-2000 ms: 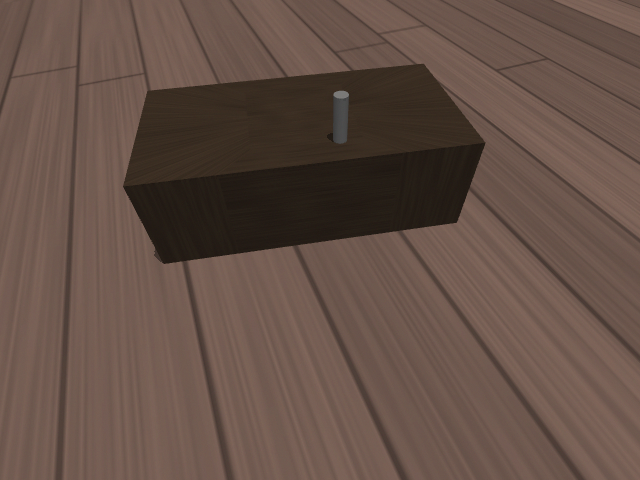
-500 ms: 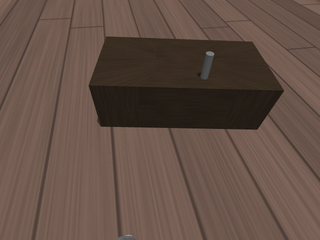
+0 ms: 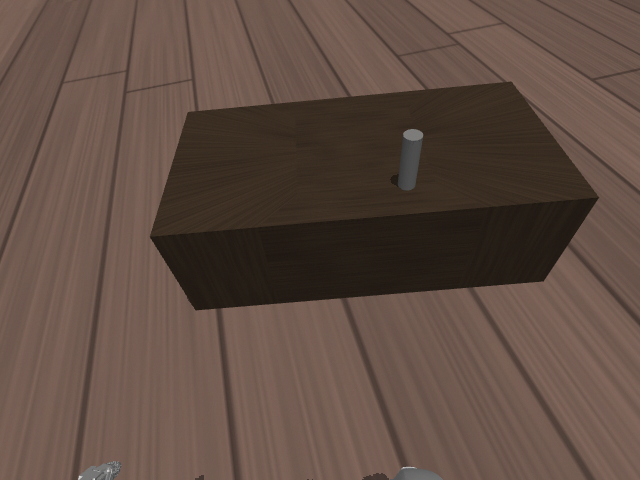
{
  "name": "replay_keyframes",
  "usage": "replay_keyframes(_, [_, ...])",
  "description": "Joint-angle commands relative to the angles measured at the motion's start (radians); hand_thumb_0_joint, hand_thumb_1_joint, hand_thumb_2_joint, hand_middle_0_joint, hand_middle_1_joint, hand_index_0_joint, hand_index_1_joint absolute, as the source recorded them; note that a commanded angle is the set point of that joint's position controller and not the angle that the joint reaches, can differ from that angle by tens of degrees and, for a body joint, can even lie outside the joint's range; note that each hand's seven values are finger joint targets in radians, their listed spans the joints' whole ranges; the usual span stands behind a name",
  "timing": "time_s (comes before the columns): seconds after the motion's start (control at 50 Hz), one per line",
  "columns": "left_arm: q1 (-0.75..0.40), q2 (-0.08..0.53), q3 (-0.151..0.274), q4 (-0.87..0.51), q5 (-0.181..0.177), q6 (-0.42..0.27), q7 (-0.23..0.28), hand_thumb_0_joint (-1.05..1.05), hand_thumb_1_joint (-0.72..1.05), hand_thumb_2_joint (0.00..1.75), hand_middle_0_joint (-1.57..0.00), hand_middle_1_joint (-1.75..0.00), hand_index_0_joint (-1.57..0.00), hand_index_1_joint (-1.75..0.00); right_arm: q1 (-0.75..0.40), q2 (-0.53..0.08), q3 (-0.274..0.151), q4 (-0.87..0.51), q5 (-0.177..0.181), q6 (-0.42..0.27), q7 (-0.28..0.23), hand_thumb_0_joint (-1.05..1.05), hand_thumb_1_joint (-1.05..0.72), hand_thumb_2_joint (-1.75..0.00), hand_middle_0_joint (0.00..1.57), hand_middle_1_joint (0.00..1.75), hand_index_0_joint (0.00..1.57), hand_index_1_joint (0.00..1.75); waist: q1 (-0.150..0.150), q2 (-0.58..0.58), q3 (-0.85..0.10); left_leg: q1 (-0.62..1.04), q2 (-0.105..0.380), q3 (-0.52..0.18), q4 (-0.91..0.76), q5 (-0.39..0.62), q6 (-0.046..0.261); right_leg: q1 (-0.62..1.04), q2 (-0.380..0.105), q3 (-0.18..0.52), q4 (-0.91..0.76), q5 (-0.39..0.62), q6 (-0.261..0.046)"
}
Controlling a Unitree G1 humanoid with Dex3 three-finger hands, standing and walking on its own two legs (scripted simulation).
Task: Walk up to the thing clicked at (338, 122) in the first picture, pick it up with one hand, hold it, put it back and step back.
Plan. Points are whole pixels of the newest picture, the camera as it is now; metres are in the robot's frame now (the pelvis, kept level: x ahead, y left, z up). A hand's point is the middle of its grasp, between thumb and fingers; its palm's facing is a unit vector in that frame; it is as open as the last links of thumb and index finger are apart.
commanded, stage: walk up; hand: right
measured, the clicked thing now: (409, 161) +0.94 -0.25 -0.25
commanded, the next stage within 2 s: none
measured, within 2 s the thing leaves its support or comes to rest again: neither
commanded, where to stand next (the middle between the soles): +0.50 -0.06 m, yaw +1 degrees
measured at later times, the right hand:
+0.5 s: hand (515, 356) +0.30 -0.28 -0.11, palm faces -0.03 +0.91 -0.41, open 7.4 cm
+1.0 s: hand (526, 284) +0.44 -0.36 -0.14, palm faces -0.08 +0.95 -0.29, open 7.4 cm
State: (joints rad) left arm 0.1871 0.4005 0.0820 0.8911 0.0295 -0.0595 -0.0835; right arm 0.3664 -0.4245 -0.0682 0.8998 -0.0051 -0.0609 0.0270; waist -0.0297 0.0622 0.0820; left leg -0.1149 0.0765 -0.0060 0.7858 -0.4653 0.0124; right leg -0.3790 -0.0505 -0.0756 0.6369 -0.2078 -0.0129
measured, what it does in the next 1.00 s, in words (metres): walks ahead: left foot, then right foot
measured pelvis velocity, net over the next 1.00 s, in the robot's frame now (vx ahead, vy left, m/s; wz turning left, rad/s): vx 0.36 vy -0.10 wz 0.02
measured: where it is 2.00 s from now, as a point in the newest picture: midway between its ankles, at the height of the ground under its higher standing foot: (357, 404)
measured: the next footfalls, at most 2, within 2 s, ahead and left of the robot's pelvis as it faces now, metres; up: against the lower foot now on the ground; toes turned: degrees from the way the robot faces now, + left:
left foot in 0.38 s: +0.30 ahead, +0.11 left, +0.00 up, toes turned +7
right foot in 0.78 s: +0.44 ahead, -0.20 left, +0.00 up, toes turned -4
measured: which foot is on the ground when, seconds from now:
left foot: up 0.00-0.36, down 0.38-0.80, up 0.82-1.00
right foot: down 0.00-0.38, up 0.40-0.76, down 0.78-1.00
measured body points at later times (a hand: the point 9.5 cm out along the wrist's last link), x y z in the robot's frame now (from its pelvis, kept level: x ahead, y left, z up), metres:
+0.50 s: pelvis +0.20 -0.01 +0.00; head +0.22 +0.02 +0.45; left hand +0.23 +0.31 -0.13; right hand +0.30 -0.32 -0.08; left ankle +0.26 +0.11 -0.72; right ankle +0.14 -0.13 -0.65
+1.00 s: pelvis +0.36 -0.10 +0.02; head +0.38 -0.14 +0.46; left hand +0.39 +0.23 -0.06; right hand +0.45 -0.41 -0.12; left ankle +0.38 +0.06 -0.65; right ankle +0.40 -0.19 -0.72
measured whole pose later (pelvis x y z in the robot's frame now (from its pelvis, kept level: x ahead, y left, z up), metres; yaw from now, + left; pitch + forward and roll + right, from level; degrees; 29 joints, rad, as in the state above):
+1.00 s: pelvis +0.36 -0.10 +0.02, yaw +1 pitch -3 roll +2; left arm 0.35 0.38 0.05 0.85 0.00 -0.09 -0.04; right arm 0.29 -0.44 -0.05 0.86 0.00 -0.03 0.05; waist 0.03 0.09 0.08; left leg -0.48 0.03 -0.02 1.06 -0.32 0.02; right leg -0.23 -0.04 -0.08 0.54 -0.25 -0.04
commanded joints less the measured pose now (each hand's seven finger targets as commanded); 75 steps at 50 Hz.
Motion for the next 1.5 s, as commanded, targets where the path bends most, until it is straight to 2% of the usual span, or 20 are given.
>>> replay_keyframes(0.0, [0.193,0.328,0.088,-0.052,-0.033,-0.023,0.039,0.0,0.9,0.9,-0.2,-0.3,-0.2,-0.3,-0.025,-0.24,-0.044,-0.1,0.004,-0.031,-0.025,0.0,-0.9,-0.9,0.2,0.3,0.2,0.3,0.125,-0.242,-0.084,-0.525,-0.048,-0.073,0.469,-0.015,0.028,0.426,-0.367,0.609,-0.357,-0.072,-0.267])
replay_keyframes(0.08, [0.095,0.239,0.052,-0.087,-0.033,-0.032,0.047,0.0,0.9,0.9,-0.2,-0.3,-0.2,-0.3,0.04,-0.17,-0.032,-0.066,0.014,-0.019,0.0,0.0,-0.9,-0.9,0.2,0.3,0.2,0.3,0.042,-0.234,-0.02,-0.385,-0.023,-0.065,0.318,0.133,0.021,0.206,-0.185,0.203,-0.329,0.198,-0.189])
replay_keyframes(0.26, [0.123,0.26,0.047,-0.15,-0.014,-0.031,0.036,0.0,0.9,0.9,-0.2,-0.3,-0.2,-0.3,-0.125,-0.142,-0.044,-0.13,-0.009,-0.03,0.029,0.0,-0.9,-0.9,0.2,0.3,0.2,0.3,0.081,-0.189,-0.02,-0.259,-0.01,0.064,-0.158,0.295,-0.006,0.177,-0.206,0.117,-0.288,0.163,-0.198])
replay_keyframes(0.34, [0.127,0.214,0.021,-0.167,-0.017,-0.017,0.037,0.0,0.9,0.9,-0.2,-0.3,-0.2,-0.3,0.083,-0.209,-0.077,-0.07,-0.02,-0.047,0.008,0.0,-0.9,-0.9,0.2,0.3,0.2,0.3,-0.046,0.015,-0.143,0.134,-0.058,0.074,-0.267,0.278,0.048,0.032,-0.112,0.039,0.083,0.16,-0.13])
replay_keyframes(0.38, [0.215,0.132,-0.001,-0.163,-0.03,-0.007,0.043,0.0,0.9,0.9,-0.2,-0.3,-0.2,-0.3,0.143,-0.325,-0.103,-0.103,-0.037,-0.055,-0.014,0.0,-0.9,-0.9,0.2,0.3,0.2,0.3,-0.043,0.209,-0.172,0.273,0.327,-0.619,-0.475,-0.008,0.184,-0.298,0.097,0.064,0.498,-0.335,-0.047])
replay_keyframes(0.4, [0.201,0.256,0.028,-0.145,-0.025,0.008,0.057,0.0,0.9,0.9,-0.2,-0.3,-0.2,-0.3,0.108,-0.341,-0.11,-0.115,-0.002,-0.05,-0.013,0.0,-0.9,-0.9,0.2,0.3,0.2,0.3,-0.055,0.095,-0.169,0.242,0.389,-0.687,-0.502,-0.032,0.27,-0.294,0.039,0.143,0.572,-0.35,-0.056])
replay_keyframes(0.52, [0.224,0.206,0.025,-0.086,-0.033,0.013,0.035,0.0,0.9,0.9,-0.2,-0.3,-0.2,-0.3,-0.026,-0.232,-0.057,-0.138,0.008,-0.061,-0.016,0.0,-0.9,-0.9,0.2,0.3,0.2,0.3,0.038,0.085,-0.014,-0.111,0.184,-0.122,-0.481,0.433,0.179,-0.112,-0.038,0.129,0.413,-0.135,-0.017])
replay_keyframes(0.66, [0.097,0.193,0.037,-0.118,-0.019,0.001,0.002,0.0,0.9,0.9,-0.2,-0.3,-0.2,-0.3,-0.052,-0.273,-0.069,-0.164,-0.005,-0.052,-0.001,0.0,-0.9,-0.9,0.2,0.3,0.2,0.3,0.013,0.134,-0.012,-0.163,0.161,-0.058,-0.49,0.145,0.197,-0.005,-0.047,0.048,0.042,-0.02,0.003])
replay_keyframes(0.74, [0.229,0.221,0.059,-0.049,-0.012,-0.015,0.016,0.0,0.9,0.9,-0.2,-0.3,-0.2,-0.3,-0.109,-0.242,-0.056,-0.182,-0.003,-0.026,0.003,0.0,-0.9,-0.9,0.2,0.3,0.2,0.3,0.097,0.015,-0.06,-0.305,0.127,-0.026,-0.284,0.037,0.149,0.278,0.016,-0.011,-0.057,0.012,-0.005])
replay_keyframes(0.76, [0.331,0.25,0.075,-0.02,-0.013,-0.027,0.029,0.0,0.9,0.9,-0.2,-0.3,-0.2,-0.3,-0.07,-0.184,-0.037,-0.178,-0.008,-0.021,0.001,0.0,-0.9,-0.9,0.2,0.3,0.2,0.3,0.146,-0.144,-0.121,-0.34,0.076,0.015,-0.036,0.072,0.12,0.408,0.002,0.052,-0.113,-0.054,-0.013])
replay_keyframes(0.8, [0.329,0.381,0.097,-0.061,-0.006,-0.046,0.05,0.0,0.9,0.9,-0.2,-0.3,-0.2,-0.3,-0.012,-0.122,-0.009,-0.185,0.004,-0.012,-0.002,0.0,-0.9,-0.9,0.2,0.3,0.2,0.3,0.137,-0.38,-0.078,-0.62,-0.111,0.026,0.377,-0.059,0.024,0.414,-0.364,0.703,-0.441,-0.395,-0.149])
replay_keyframes(0.82, [0.254,0.396,0.092,-0.082,-0.016,-0.041,0.047,0.0,0.9,0.9,-0.2,-0.3,-0.2,-0.3,-0.038,-0.209,-0.034,-0.167,-0.007,-0.005,-0.014,0.0,-0.9,-0.9,0.2,0.3,0.2,0.3,0.116,-0.312,-0.027,-0.593,-0.033,-0.042,0.407,-0.065,0.021,0.307,-0.416,0.769,-0.43,-0.413,-0.244])
replay_keyframes(0.9, [0.174,0.277,0.053,-0.093,-0.034,-0.05,0.064,0.0,0.9,0.9,-0.2,-0.3,-0.2,-0.3,0.004,-0.188,-0.032,-0.092,0.016,0.007,0.004,0.0,-0.9,-0.9,0.2,0.3,0.2,0.3,0.047,-0.227,0.014,-0.482,-0.002,-0.076,0.319,0.125,0.022,0.208,-0.22,0.329,-0.364,0.015,-0.138])
replay_keyframes(1.1, [0.183,0.237,0.024,-0.119,-0.016,-0.053,0.105,0.0,0.9,0.9,-0.2,-0.3,-0.2,-0.3,-0.111,-0.109,-0.026,-0.115,-0.004,0.053,0.009,0.0,-0.9,-0.9,0.2,0.3,0.2,0.3,0.061,-0.188,-0.016,-0.324,-0.048,-0.048,0.003,0.282,-0.007,0.19,-0.197,0.071,-0.238,0.644,-0.11])
replay_keyframes(1.24, [0.141,0.249,0.012,-0.122,-0.034,-0.019,0.119,0.0,0.9,0.9,-0.2,-0.3,-0.2,-0.3,-0.104,-0.151,-0.04,-0.088,-0.026,0.044,-0.004,0.0,-0.9,-0.9,0.2,0.3,0.2,0.3,0.02,-0.123,-0.116,-0.072,-0.055,0.001,-0.286,0.389,0.078,0.153,-0.18,0.064,0.045,0.461,-0.109])
replay_keyframes(1.26, [0.164,0.213,-0.001,-0.131,-0.041,-0.018,0.119,0.0,0.9,0.9,-0.2,-0.3,-0.2,-0.3,-0.063,-0.21,-0.056,-0.087,-0.035,0.039,-0.012,0.0,-0.9,-0.9,0.2,0.3,0.2,0.3,0.005,0.019,-0.175,0.025,0.045,-0.134,-0.325,0.563,0.13,0.098,-0.108,0.029,0.215,0.324,-0.06])
replay_keyframes(1.28, [0.223,0.156,-0.015,-0.132,-0.05,-0.011,0.119,0.0,0.9,0.9,-0.2,-0.3,-0.2,-0.3,-0.094,-0.267,-0.068,-0.111,-0.036,0.035,-0.015,0.0,-0.9,-0.9,0.2,0.3,0.2,0.3,0.033,0.19,-0.214,0.138,0.214,-0.377,-0.321,0.725,0.214,-0.077,0.018,0.015,0.343,-0.196,-0.013])
replay_keyframes(1.3, [0.234,0.171,-0.011,-0.096,-0.051,0.01,0.131,0.0,0.9,0.9,-0.2,-0.3,-0.2,-0.3,-0.124,-0.252,-0.061,-0.11,-0.007,0.036,-0.018,0.0,-0.9,-0.9,0.2,0.3,0.2,0.3,0.029,0.187,-0.233,0.097,0.274,-0.426,-0.351,0.634,0.306,-0.046,0.014,0.042,0.391,-0.435,-0.014])
replay_keyframes(1.38, [0.172,0.2,-0.006,-0.051,-0.036,0.015,0.122,0.0,0.9,0.9,-0.2,-0.3,-0.2,-0.3,-0.224,-0.19,-0.034,-0.125,-0.018,0.058,-0.02,0.0,-0.9,-0.9,0.2,0.3,0.2,0.3,0.042,0.121,-0.109,-0.15,0.137,-0.225,-0.39,0.366,0.217,0.007,-0.017,0.078,0.262,-0.355,-0.016])
replay_keyframes(1.48, [0.19,0.183,-0.007,0.006,-0.023,-0.003,0.136,0.0,0.9,0.9,-0.2,-0.3,-0.2,-0.3,-0.24,-0.199,-0.036,-0.126,-0.018,0.077,-0.009,0.0,-0.9,-0.9,0.2,0.3,0.2,0.3,0.036,0.088,-0.14,-0.117,0.116,-0.197,-0.306,0.389,0.195,0.096,0.042,0.003,-0.005,-0.164,0.012])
